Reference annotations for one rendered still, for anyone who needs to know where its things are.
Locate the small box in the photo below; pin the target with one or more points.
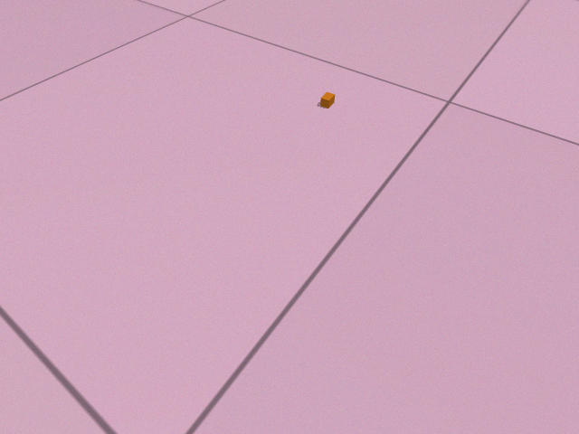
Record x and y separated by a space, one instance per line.
327 100

